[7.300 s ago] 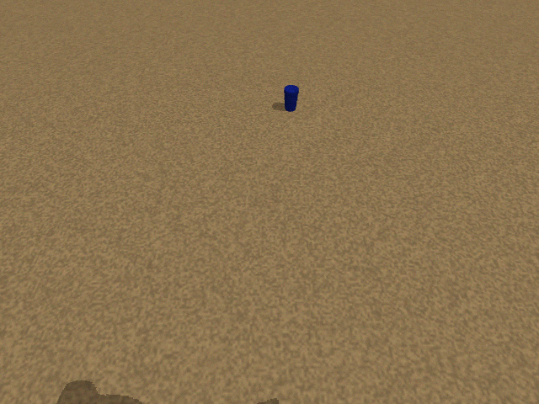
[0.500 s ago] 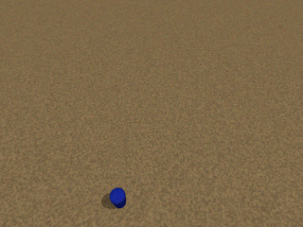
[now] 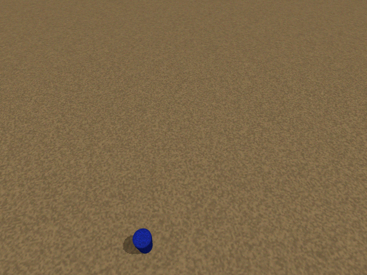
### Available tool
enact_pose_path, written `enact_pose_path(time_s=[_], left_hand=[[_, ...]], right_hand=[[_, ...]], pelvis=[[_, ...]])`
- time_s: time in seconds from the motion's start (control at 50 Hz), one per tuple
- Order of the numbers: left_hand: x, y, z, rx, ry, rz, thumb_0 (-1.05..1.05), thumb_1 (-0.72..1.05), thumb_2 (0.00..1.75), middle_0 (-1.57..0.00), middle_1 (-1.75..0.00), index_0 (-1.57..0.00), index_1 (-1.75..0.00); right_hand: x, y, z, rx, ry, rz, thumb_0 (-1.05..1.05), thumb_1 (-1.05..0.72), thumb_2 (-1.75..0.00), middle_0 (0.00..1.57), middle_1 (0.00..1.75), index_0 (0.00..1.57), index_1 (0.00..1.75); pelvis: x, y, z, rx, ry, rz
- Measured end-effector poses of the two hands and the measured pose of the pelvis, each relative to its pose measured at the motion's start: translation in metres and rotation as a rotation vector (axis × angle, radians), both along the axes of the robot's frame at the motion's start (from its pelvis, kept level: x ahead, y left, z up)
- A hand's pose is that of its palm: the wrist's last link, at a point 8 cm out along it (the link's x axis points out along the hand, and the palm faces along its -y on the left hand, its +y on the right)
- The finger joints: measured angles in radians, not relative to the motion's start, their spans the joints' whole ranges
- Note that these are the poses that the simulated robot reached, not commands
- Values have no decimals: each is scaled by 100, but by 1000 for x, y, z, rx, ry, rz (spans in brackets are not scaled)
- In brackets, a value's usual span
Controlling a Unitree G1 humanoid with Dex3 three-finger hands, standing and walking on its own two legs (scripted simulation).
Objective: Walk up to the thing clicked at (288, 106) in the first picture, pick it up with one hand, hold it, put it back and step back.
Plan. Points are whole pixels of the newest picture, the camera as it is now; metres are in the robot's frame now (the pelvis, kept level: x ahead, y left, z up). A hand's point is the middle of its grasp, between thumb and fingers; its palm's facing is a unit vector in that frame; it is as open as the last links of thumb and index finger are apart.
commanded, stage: stand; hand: left
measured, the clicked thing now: (144, 242) +0.38 +0.20 -0.71
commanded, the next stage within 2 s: go down in 0.78 s
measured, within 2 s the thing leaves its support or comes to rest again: neither
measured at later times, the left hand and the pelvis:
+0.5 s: hand out of the picture +0.08 +0.26 -0.16, palm faces -0.04 -0.94 -0.35, open 7.3 cm; pelvis +0.00 +0.00 +0.00, yaw +0 degrees
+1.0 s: hand out of the picture +0.11 +0.25 -0.16, palm faces +0.04 -0.94 -0.34, open 8.3 cm; pelvis +0.00 +0.00 -0.01, yaw +1 degrees
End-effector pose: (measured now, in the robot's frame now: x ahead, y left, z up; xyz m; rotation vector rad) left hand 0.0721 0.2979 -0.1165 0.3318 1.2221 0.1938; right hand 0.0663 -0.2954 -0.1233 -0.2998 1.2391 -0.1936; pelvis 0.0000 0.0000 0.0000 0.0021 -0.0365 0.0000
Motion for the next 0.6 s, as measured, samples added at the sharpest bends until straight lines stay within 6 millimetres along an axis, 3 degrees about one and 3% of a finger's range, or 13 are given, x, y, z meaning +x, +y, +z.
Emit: enact_pose_path(time_s=[0.6], left_hand=[[0,2,-1,0,7,-4,0,91,90,-20,-30,-20,-30]], right_hand=[[0,2,1,-3,5,-2,1,-90,-90,20,30,20,30]], pelvis=[[2,2,0,-1,2,0]])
